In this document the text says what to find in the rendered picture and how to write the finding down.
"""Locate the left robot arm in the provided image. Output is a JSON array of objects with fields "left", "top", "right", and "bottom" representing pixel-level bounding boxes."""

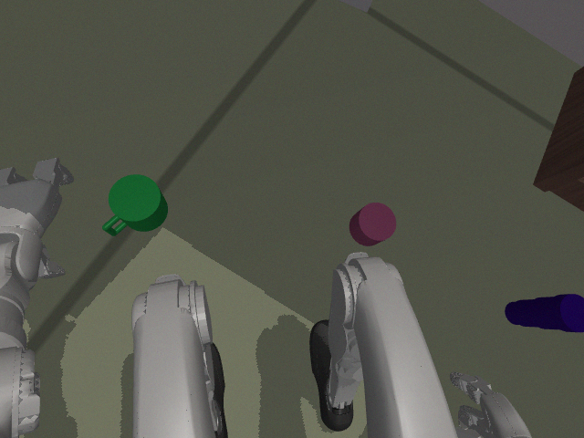
[{"left": 0, "top": 226, "right": 43, "bottom": 438}]

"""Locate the bookshelf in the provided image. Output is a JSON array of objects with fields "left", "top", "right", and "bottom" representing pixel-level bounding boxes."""
[{"left": 533, "top": 67, "right": 584, "bottom": 212}]

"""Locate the right robot hand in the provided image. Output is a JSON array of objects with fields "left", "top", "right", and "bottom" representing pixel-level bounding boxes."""
[{"left": 450, "top": 372, "right": 532, "bottom": 438}]

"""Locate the left robot hand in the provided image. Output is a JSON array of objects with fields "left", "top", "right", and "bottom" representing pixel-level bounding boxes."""
[{"left": 0, "top": 158, "right": 74, "bottom": 278}]

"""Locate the right robot foot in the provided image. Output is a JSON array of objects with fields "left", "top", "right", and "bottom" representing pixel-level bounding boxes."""
[{"left": 309, "top": 320, "right": 353, "bottom": 432}]

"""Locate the left robot foot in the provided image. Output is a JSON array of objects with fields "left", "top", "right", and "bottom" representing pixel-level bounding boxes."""
[{"left": 210, "top": 344, "right": 228, "bottom": 438}]

